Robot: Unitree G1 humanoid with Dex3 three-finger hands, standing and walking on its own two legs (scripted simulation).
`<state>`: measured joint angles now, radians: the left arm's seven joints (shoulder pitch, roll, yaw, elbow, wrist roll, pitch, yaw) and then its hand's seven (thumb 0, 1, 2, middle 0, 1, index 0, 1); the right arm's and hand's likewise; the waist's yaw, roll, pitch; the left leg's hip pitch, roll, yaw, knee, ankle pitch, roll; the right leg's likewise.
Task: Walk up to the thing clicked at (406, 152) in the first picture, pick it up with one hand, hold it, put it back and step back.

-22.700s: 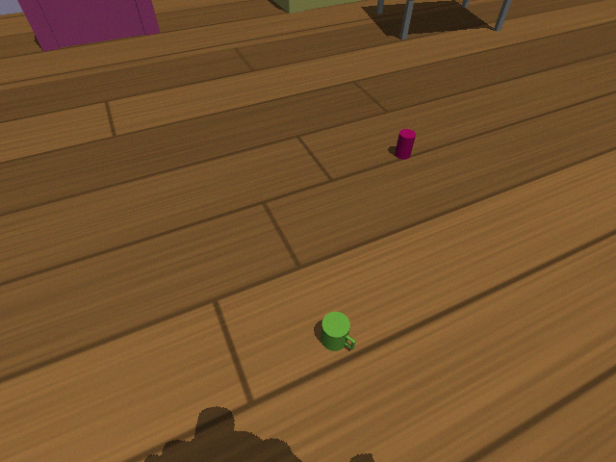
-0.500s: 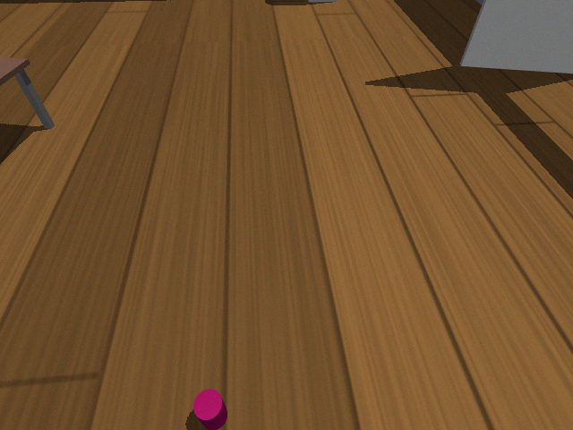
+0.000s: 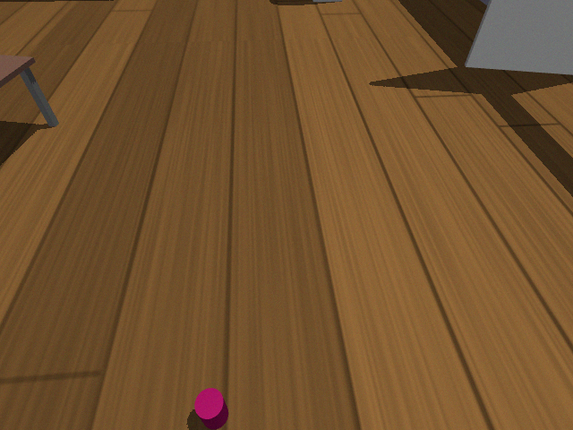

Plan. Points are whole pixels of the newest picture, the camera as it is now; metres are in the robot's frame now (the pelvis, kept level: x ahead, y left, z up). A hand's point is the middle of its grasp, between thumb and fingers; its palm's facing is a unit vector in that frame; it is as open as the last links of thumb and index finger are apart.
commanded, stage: stand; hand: left
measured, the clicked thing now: (212, 409) +0.34 +0.22 -0.72
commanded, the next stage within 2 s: go down in 1.90 s
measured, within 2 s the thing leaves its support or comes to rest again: neither
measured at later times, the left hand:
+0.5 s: hand out of the picture +0.06 +0.25 -0.16, palm faces -0.01 -0.94 -0.34, open 7.4 cm
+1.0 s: hand out of the picture +0.06 +0.25 -0.16, palm faces -0.01 -0.94 -0.35, open 7.4 cm
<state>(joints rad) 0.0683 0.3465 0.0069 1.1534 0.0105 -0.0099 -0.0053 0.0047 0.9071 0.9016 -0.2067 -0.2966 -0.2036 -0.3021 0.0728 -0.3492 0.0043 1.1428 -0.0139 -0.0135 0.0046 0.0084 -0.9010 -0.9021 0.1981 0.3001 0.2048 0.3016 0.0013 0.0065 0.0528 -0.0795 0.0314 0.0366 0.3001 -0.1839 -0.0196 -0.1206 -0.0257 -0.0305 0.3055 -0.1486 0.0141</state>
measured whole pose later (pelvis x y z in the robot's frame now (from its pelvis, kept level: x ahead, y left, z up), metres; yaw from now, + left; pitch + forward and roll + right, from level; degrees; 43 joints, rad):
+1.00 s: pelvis +0.00 +0.00 +0.00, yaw +1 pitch -2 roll +0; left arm 0.11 0.35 0.00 1.14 0.01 -0.01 -0.01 0.00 0.91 0.90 -0.21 -0.30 -0.20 -0.30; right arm 0.11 -0.35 0.01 1.14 -0.02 -0.01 0.01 0.01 -0.90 -0.90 0.20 0.30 0.20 0.30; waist 0.00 0.01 0.05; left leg -0.09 0.03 0.02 0.31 -0.18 -0.02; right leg -0.13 -0.02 -0.04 0.31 -0.15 0.01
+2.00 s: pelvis +0.01 +0.00 +0.00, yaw +1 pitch -2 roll +0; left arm 0.11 0.35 0.00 1.14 0.01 -0.01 -0.01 0.00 0.91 0.90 -0.21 -0.30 -0.20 -0.30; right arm 0.11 -0.35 0.01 1.13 -0.02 -0.01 0.00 0.01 -0.90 -0.90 0.20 0.30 0.21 0.30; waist 0.01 0.01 0.05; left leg -0.08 0.03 0.02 0.30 -0.19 -0.02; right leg -0.11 -0.03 -0.05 0.31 -0.16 0.02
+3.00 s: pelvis -0.05 +0.00 -0.22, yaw +1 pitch +29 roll -3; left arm -0.08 0.51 0.51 0.74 -0.07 -0.25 -0.38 -0.01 -0.58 0.03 -0.10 -0.11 -0.10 -0.10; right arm 0.09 -0.31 0.00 0.59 -0.02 -0.18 -0.04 0.01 -0.91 -0.90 0.20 0.30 0.21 0.30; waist -0.01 -0.02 -0.17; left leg -1.51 0.03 -0.06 1.68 -0.68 -0.02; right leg -1.51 -0.06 -0.06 1.63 -0.62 0.00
